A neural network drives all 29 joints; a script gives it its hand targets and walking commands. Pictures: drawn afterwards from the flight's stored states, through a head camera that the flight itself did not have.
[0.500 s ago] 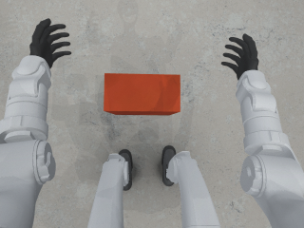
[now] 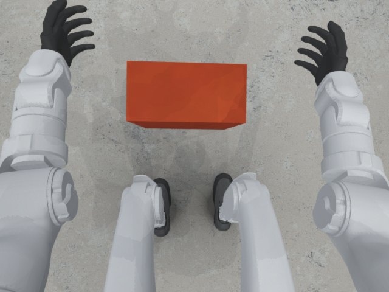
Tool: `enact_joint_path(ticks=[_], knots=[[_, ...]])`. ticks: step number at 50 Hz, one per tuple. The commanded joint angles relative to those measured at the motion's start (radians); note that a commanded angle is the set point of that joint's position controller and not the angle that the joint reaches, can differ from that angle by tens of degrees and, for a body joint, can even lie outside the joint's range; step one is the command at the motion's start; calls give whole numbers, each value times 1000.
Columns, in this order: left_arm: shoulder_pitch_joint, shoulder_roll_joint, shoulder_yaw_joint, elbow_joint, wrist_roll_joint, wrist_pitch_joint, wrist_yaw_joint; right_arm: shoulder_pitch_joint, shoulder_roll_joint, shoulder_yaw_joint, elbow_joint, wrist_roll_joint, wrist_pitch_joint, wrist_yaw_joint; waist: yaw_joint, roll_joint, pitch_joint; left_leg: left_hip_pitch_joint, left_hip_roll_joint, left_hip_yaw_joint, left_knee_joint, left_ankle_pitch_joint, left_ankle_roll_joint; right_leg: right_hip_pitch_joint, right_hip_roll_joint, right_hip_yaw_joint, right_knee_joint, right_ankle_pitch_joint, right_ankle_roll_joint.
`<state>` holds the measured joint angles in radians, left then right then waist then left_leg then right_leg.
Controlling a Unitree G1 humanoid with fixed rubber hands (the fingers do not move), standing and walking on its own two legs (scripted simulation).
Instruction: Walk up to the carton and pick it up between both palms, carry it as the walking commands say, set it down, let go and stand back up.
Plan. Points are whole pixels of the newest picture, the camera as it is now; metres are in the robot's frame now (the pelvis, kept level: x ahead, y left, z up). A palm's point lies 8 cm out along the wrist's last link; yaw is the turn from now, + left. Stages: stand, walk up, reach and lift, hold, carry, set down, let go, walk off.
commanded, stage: reach and lift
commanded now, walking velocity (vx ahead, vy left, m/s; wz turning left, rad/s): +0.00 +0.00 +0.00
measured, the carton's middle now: (186, 102) +0.48 +0.02 -0.40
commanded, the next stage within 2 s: none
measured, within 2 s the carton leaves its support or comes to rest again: neither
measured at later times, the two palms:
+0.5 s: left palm (96, 78) +0.51 +0.23 -0.25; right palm (287, 89) +0.49 -0.23 -0.25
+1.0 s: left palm (111, 89) +0.50 +0.22 -0.33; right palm (276, 95) +0.49 -0.23 -0.33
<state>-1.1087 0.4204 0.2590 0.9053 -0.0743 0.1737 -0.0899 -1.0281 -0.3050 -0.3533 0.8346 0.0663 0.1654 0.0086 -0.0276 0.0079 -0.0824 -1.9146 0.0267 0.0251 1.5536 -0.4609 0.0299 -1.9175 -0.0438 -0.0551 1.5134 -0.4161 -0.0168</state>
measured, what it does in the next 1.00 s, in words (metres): lowers itself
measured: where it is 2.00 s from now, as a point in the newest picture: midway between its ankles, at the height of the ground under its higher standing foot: (191, 214)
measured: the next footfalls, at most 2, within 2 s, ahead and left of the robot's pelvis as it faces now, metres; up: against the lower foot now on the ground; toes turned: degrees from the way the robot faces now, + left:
none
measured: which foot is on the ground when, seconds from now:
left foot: down 0.00-1.00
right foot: down 0.00-1.00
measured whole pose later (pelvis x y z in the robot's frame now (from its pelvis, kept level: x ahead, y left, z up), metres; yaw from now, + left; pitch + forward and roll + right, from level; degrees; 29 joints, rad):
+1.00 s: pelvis -0.03 +0.00 -0.18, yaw +0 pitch +35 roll -1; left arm -1.32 0.48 0.06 1.07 -0.27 0.06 0.05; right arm -1.28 -0.43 -0.12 1.06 0.30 0.05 -0.09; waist -0.02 -0.02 0.33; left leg -2.25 0.05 0.03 2.21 -0.58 0.05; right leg -2.27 -0.05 -0.04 2.17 -0.51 -0.03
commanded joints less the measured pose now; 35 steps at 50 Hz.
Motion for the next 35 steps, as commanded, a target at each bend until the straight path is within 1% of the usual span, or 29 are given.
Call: enact_joint_path(ticks=[1,7,16,26,35], knots=[[-262,171,9,-117,-19,-4,19,-239,-180,-4,-118,17,-9,-10,0,49,-994,544,-80,-7,-87,186,-49,478,103,-29,-24,140,38],[-298,179,-15,-103,-46,-8,33,-270,-189,30,-108,42,-11,-28,3,29,-996,451,-76,-3,21,178,-40,432,97,-18,82,136,39],[-295,177,-51,-56,-72,-51,54,-269,-192,66,-68,65,-48,-61,6,23,-962,317,-62,1,177,209,-35,380,85,5,239,182,38],[-334,183,-106,-15,-121,-94,93,-317,-207,116,-2,117,-89,-83,3,22,-894,252,-41,-12,306,190,-26,330,65,19,375,182,32],[-397,201,-148,54,-160,-127,116,-394,-231,164,83,166,-122,-93,5,18,-798,212,-21,-28,396,156,-23,293,50,31,474,165,30]])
